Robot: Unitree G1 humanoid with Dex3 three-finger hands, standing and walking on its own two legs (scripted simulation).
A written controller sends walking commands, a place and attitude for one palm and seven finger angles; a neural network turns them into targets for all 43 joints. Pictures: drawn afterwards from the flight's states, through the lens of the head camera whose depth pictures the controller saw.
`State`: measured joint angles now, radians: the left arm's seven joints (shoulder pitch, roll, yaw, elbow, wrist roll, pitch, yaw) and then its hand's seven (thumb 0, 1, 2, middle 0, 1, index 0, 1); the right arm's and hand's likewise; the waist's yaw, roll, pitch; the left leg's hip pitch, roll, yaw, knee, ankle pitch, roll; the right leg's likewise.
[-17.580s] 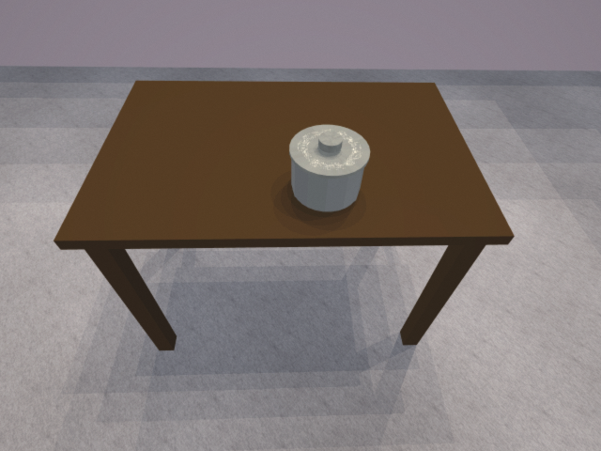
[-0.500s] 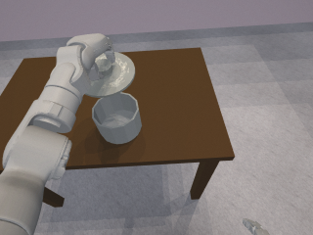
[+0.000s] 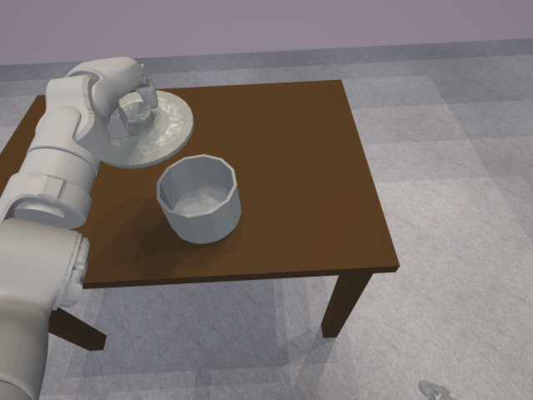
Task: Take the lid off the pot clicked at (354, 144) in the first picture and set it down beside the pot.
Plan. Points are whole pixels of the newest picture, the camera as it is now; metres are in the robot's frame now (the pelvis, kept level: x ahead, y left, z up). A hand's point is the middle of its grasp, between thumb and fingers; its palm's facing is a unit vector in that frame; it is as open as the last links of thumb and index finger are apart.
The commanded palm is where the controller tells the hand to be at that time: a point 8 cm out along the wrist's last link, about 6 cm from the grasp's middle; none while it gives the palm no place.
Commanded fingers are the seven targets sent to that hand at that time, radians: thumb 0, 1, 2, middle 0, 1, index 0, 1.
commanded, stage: move the lid sideways beside the pot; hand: left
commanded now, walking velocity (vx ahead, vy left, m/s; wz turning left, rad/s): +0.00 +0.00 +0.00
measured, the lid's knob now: (137, 116) +0.51 +0.20 +0.14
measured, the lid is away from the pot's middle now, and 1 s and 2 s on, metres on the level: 0.06 0.19 0.23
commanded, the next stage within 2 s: lower the lid onto the table in 1.70 s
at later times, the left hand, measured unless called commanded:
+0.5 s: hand (74, 127) +0.46 +0.27 +0.17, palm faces -0.33 -0.08 -0.94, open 8.3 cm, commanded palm +0.47 +0.28 +0.24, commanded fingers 0.00 0.67 0.97 -0.91 -1.15 -0.71 -1.06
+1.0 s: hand (33, 134) +0.45 +0.33 +0.17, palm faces -0.35 -0.12 -0.93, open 8.3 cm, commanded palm +0.47 +0.34 +0.24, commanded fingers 0.00 0.67 0.97 -0.91 -1.15 -0.71 -1.06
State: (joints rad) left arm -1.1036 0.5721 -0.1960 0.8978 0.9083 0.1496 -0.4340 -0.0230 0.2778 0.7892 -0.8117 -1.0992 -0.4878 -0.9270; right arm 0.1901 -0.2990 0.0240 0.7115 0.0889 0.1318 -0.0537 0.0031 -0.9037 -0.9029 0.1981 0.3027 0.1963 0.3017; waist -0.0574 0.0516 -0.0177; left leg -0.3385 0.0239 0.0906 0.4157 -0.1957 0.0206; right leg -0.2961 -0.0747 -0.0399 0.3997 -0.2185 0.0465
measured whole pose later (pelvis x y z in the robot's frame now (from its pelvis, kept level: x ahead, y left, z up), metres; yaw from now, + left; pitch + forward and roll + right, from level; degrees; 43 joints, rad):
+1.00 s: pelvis +0.00 +0.01 +0.00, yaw +0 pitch +8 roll -1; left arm -1.07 0.84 -0.06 0.98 0.91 -0.05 -0.50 -0.02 0.29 0.79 -0.82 -1.11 -0.48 -0.92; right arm 0.25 -0.32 0.02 0.72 0.11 0.15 -0.06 0.00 -0.90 -0.90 0.20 0.30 0.20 0.30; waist -0.07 0.03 0.00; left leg -0.38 0.02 0.08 0.46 -0.21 0.04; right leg -0.30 -0.07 -0.05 0.37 -0.20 0.06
